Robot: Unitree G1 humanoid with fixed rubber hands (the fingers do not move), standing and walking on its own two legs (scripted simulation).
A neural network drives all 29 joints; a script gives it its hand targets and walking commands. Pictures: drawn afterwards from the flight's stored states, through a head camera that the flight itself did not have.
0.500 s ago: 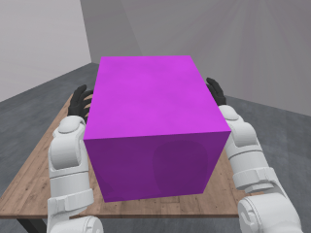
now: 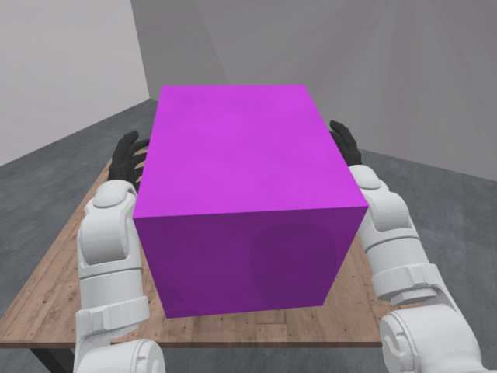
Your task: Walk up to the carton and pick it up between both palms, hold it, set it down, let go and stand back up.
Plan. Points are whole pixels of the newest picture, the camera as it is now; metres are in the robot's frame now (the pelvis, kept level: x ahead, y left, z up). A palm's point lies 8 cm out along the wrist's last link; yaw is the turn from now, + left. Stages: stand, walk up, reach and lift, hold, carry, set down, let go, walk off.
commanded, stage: hold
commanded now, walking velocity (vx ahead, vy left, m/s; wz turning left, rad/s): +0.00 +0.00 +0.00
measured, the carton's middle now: (240, 193) +0.37 +0.00 +0.17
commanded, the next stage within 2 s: none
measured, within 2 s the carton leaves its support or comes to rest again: neither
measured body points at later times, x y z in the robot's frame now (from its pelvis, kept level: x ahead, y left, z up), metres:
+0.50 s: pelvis +0.00 +0.01 +0.00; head -0.07 +0.02 +0.44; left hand +0.36 +0.17 +0.22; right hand +0.37 -0.17 +0.22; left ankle -0.02 +0.11 -0.75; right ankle +0.05 -0.12 -0.75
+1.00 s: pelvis +0.00 +0.00 +0.00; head -0.07 +0.02 +0.44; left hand +0.36 +0.18 +0.23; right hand +0.37 -0.16 +0.23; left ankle -0.02 +0.11 -0.75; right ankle +0.05 -0.12 -0.75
